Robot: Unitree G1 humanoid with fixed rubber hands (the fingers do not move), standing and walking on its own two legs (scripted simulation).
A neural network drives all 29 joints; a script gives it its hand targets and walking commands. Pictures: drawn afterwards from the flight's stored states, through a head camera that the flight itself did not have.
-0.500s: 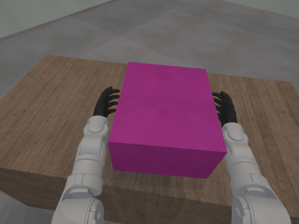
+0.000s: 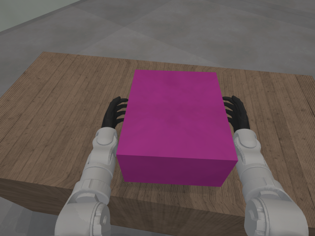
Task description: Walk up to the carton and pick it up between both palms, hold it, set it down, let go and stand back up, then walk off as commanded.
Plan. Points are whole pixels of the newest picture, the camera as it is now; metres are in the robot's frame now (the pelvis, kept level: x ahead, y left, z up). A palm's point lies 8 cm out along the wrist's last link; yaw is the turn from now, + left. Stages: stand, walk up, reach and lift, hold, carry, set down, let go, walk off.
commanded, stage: set down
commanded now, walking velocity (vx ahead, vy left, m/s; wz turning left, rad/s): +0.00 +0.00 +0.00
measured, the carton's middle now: (173, 122) +0.41 -0.01 +0.03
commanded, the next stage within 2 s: none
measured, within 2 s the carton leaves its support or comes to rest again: rests again in 1.74 s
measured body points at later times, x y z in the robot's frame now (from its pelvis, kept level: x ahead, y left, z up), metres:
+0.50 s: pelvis +0.00 +0.01 +0.00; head +0.05 +0.01 +0.44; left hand +0.39 +0.17 +0.02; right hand +0.40 -0.19 +0.02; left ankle -0.02 +0.13 -0.75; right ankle -0.02 -0.09 -0.75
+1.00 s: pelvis +0.00 +0.00 -0.01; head +0.10 -0.01 +0.43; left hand +0.40 +0.17 -0.03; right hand +0.41 -0.19 -0.01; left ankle -0.02 +0.12 -0.75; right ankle -0.02 -0.09 -0.75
